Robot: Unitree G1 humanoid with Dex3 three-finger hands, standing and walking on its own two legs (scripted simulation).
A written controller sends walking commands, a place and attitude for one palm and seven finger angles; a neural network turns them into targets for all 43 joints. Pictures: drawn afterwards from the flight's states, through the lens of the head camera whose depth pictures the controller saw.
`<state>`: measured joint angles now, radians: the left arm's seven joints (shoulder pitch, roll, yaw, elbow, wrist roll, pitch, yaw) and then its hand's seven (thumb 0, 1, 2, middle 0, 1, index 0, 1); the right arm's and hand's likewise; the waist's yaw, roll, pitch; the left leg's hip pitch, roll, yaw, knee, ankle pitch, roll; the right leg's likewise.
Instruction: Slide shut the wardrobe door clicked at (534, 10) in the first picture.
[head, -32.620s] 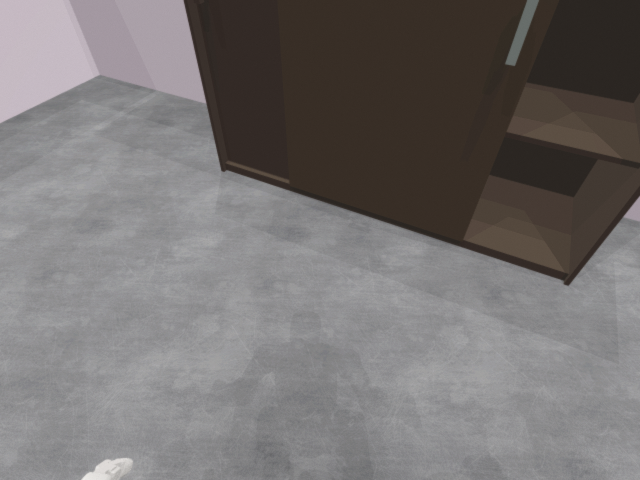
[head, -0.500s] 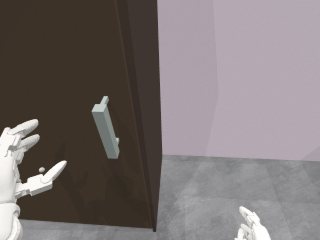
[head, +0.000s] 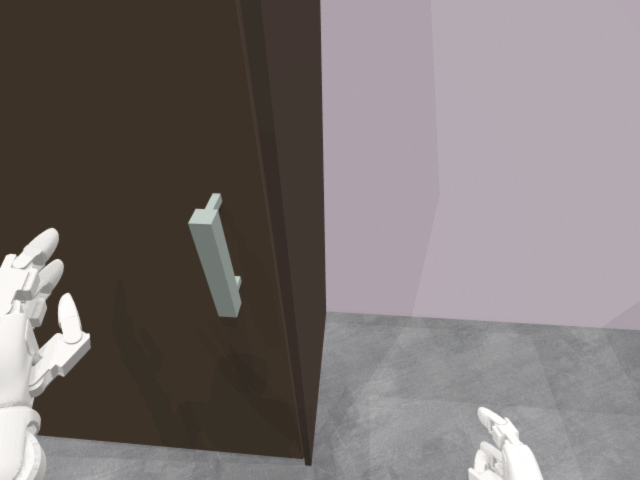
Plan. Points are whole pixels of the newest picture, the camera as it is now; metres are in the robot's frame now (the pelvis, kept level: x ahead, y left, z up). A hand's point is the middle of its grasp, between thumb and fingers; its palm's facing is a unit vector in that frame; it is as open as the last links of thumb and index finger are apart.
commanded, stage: draw the hand back to the body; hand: left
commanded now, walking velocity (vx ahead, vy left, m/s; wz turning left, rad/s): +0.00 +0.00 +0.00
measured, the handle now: (222, 256) +0.35 +0.18 +0.12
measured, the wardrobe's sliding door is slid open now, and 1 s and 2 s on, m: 0.00 0.00 0.00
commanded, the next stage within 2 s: step back with the hand held close in 0.06 s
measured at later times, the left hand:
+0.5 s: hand (67, 346) +0.18 +0.28 +0.15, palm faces +0.36 -0.81 -0.47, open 7.4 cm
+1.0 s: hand out of the picture +0.10 +0.31 +0.17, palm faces +0.48 -0.77 -0.41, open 7.4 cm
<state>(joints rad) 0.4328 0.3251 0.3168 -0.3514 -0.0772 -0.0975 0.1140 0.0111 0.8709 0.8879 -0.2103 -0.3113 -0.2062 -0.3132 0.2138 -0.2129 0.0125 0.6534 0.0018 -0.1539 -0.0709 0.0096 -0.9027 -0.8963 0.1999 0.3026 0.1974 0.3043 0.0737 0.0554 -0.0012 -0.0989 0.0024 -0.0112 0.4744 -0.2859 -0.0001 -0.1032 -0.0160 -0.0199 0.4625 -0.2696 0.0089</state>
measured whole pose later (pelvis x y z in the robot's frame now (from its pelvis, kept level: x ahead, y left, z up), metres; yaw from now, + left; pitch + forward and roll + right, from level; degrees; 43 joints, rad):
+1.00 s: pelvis -0.10 +0.04 -0.01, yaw +1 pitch -1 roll -4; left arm 0.47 0.41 0.44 -0.50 -0.01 -0.25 0.17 0.01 0.88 0.90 -0.21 -0.30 -0.21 -0.30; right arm 0.26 -0.20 0.00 0.60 -0.01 -0.11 -0.07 0.01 -0.90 -0.90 0.20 0.30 0.20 0.30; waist -0.01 0.01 0.03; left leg -0.43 0.00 -0.03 0.64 -0.19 0.06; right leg -0.37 0.03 0.01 0.75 -0.31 0.02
